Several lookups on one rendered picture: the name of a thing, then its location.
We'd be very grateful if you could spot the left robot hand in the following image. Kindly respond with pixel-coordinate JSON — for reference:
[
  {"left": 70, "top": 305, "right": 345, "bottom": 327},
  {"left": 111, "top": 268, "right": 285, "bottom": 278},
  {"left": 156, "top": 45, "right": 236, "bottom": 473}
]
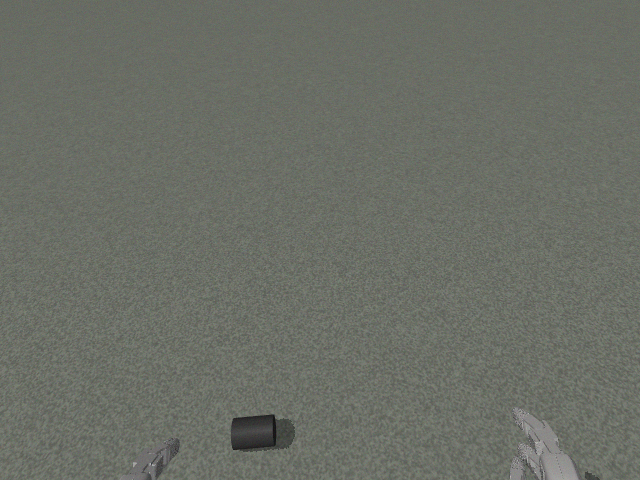
[{"left": 119, "top": 438, "right": 180, "bottom": 480}]

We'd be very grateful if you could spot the can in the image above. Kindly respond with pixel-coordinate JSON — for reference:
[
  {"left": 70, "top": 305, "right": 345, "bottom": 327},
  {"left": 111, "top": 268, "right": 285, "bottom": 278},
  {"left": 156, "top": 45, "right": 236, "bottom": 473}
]
[{"left": 231, "top": 414, "right": 276, "bottom": 450}]

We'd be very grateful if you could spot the right robot hand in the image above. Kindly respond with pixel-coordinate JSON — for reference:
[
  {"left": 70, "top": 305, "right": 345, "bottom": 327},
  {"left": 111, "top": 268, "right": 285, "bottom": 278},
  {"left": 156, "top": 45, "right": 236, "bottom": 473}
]
[{"left": 505, "top": 407, "right": 582, "bottom": 480}]

